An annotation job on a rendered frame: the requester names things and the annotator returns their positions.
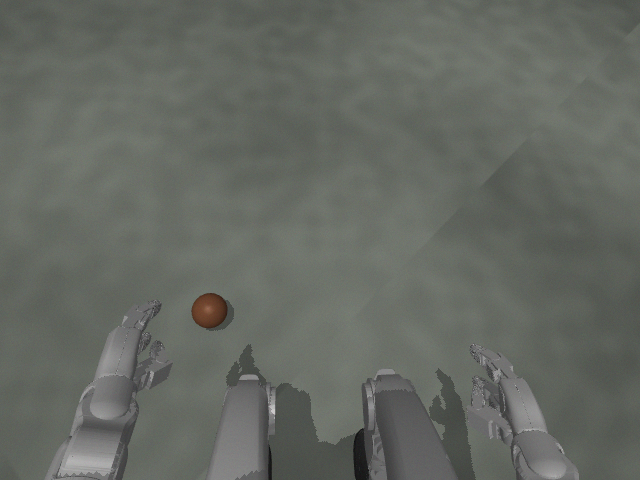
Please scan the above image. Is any right robot foot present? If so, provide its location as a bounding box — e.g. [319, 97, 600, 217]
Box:
[353, 428, 369, 480]

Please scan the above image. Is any right robot arm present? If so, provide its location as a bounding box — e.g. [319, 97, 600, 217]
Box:
[511, 431, 579, 480]

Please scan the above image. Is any ball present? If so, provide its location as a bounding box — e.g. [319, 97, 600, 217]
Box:
[192, 293, 228, 328]

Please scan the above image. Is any left robot arm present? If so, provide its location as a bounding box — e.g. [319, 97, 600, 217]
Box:
[44, 376, 139, 480]

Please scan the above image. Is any left robot hand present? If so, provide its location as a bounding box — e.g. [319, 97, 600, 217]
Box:
[93, 300, 173, 392]

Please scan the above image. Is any right robot hand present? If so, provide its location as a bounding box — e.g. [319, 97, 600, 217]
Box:
[467, 344, 549, 448]

